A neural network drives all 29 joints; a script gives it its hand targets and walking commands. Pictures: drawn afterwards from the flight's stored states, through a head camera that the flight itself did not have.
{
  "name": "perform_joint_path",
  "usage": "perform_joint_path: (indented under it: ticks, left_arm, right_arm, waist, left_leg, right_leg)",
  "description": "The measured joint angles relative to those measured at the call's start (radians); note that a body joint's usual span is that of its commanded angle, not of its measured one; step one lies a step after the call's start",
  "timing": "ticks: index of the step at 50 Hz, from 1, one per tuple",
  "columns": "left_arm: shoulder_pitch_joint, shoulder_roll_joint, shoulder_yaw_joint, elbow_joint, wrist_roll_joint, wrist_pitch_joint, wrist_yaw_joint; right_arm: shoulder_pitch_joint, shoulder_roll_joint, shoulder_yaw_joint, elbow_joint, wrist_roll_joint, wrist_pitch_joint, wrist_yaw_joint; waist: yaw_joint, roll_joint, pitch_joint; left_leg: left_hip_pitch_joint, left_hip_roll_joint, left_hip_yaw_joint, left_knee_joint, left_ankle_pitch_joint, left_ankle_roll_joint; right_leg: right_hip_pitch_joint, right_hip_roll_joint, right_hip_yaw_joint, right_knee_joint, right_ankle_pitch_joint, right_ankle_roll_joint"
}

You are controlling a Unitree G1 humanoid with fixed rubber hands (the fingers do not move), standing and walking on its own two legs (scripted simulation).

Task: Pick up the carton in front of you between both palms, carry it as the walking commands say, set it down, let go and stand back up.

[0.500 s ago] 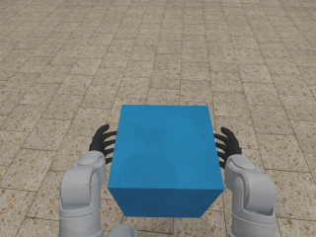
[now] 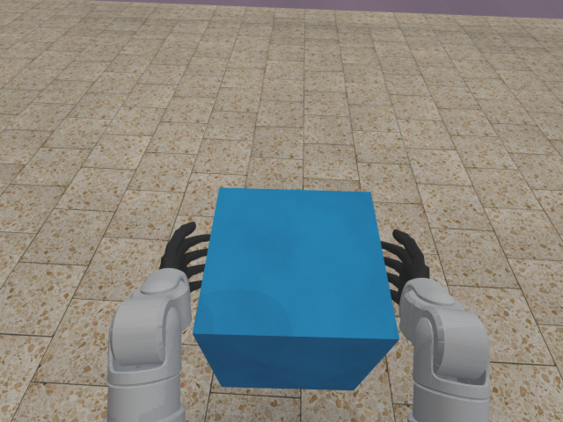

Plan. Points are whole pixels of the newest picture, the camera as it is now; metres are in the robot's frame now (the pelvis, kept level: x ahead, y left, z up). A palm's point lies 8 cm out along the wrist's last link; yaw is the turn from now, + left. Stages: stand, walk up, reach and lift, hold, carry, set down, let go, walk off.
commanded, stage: carry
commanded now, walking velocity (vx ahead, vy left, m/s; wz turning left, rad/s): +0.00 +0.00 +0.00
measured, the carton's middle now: (291, 296) +0.29 +0.00 +0.01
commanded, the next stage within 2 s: hold in 1.52 s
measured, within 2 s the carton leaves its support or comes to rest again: neither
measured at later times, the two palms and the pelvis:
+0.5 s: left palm (196, 270) +0.29 +0.13 +0.08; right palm (425, 282) +0.28 -0.17 +0.08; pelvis +0.02 -0.02 +0.00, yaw -1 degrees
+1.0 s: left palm (193, 314) +0.24 +0.13 +0.05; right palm (424, 327) +0.23 -0.17 +0.05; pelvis -0.03 -0.02 +0.00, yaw -1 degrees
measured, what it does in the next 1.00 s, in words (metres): stands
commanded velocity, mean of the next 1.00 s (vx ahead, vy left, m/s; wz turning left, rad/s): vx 0.00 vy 0.00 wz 0.00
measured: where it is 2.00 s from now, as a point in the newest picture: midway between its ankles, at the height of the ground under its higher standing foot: outside the picture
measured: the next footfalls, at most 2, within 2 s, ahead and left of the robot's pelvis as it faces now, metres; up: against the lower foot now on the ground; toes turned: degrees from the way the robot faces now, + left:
none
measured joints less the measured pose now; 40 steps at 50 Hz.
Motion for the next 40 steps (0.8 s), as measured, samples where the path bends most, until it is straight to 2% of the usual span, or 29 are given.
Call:
perform_joint_path:
  ticks: [10,25,32,40]
  left_arm:
    - [0.001,0.000,0.002,0.060,0.005,0.017,-0.004]
    - [0.000,0.000,0.003,0.046,0.007,0.014,-0.006]
    - [0.030,0.003,-0.009,0.093,0.017,-0.021,-0.014]
    - [0.046,0.005,-0.016,0.173,0.040,-0.107,-0.025]
  right_arm:
    - [0.003,-0.001,-0.005,0.042,-0.013,0.031,0.001]
    - [-0.002,0.000,-0.003,0.034,-0.012,0.027,0.000]
    - [0.031,-0.003,0.007,0.077,-0.022,-0.007,0.008]
    - [0.045,-0.005,0.012,0.159,-0.046,-0.093,0.022]
  waist:
    - [-0.002,0.013,-0.050]
    - [0.000,0.009,-0.028]
    - [0.000,0.008,-0.026]
    - [0.002,0.009,-0.025]
  left_leg:
    - [0.011,0.022,-0.023,0.061,-0.029,-0.032]
    - [0.007,0.032,-0.033,0.071,-0.067,-0.040]
    - [-0.001,0.036,-0.032,0.090,-0.064,-0.038]
    - [0.002,0.041,-0.033,0.075,-0.035,-0.034]
  right_leg:
    - [0.024,0.008,-0.026,0.028,0.003,0.001]
    - [0.027,0.012,-0.054,0.026,-0.044,-0.019]
    - [0.018,0.010,-0.058,0.048,-0.053,-0.026]
    - [0.014,0.014,-0.061,0.048,-0.031,-0.029]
